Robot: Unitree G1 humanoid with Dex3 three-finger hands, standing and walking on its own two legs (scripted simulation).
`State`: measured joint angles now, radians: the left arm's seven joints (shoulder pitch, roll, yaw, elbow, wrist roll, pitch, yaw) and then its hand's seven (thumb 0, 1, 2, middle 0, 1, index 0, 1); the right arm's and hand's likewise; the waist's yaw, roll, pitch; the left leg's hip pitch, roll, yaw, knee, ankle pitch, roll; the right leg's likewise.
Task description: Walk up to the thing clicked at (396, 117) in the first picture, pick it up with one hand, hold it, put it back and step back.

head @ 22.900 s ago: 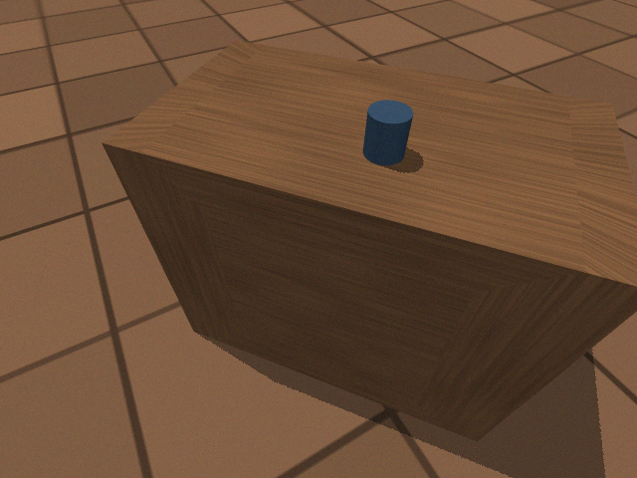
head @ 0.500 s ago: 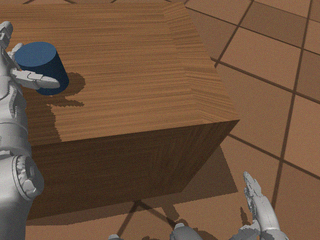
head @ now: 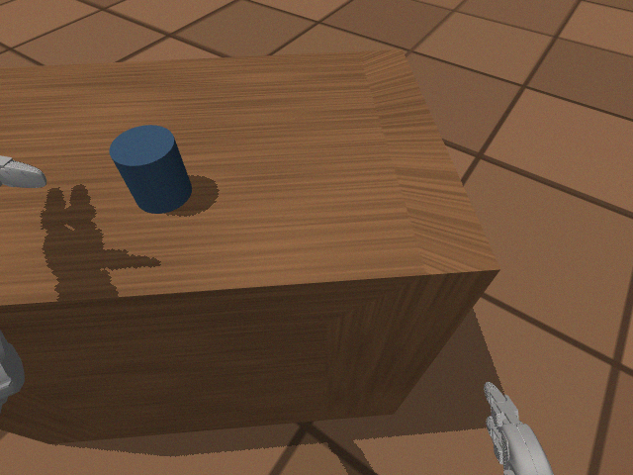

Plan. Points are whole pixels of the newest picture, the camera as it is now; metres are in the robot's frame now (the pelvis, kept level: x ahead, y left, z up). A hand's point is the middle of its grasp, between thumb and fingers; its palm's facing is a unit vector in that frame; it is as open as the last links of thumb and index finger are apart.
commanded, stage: sink last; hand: left
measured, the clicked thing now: (153, 170) +0.51 +0.20 +0.10
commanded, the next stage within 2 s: home in 0.98 s
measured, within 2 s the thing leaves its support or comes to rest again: neither
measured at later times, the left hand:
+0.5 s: hand out of the picture +0.26 +0.27 +0.21, palm faces +0.41 -0.82 -0.40, open 17.5 cm
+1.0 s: hand out of the picture +0.16 +0.25 +0.21, palm faces +0.50 -0.73 -0.47, open 17.4 cm
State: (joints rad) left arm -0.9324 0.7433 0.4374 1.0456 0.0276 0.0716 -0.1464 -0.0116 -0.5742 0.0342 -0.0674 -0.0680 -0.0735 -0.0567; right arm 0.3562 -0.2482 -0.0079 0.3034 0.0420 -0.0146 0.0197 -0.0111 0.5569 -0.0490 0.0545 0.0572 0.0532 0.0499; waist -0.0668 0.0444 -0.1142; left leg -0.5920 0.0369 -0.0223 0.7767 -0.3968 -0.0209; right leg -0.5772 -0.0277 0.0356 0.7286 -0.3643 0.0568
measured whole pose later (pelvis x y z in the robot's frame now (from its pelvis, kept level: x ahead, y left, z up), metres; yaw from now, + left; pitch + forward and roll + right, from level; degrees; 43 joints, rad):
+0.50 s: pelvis +0.00 -0.01 +0.01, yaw +1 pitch +4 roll +0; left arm 0.08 0.42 0.42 -0.21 -0.08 -0.05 -0.03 -0.01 -0.54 0.01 -0.07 -0.05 -0.07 -0.04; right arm 0.39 -0.24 -0.15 0.36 0.07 0.03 0.03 -0.01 0.53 -0.05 0.06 0.06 0.05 0.05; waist 0.05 0.07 -0.07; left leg -0.41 0.03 -0.03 0.73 -0.39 -0.03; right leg -0.40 -0.04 0.02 0.71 -0.37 0.05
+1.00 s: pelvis -0.03 -0.02 +0.00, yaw +2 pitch +0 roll +1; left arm 0.40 0.39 0.49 -0.39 -0.09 -0.25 0.01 -0.01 -0.55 0.03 -0.07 -0.07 -0.08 -0.06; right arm 0.40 -0.22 -0.18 0.33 0.05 -0.04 -0.04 -0.01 0.50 -0.06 0.06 0.06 0.05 0.05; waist 0.07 0.05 -0.03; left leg -0.38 0.01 -0.05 0.73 -0.36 -0.05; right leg -0.39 -0.05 0.01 0.77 -0.39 0.03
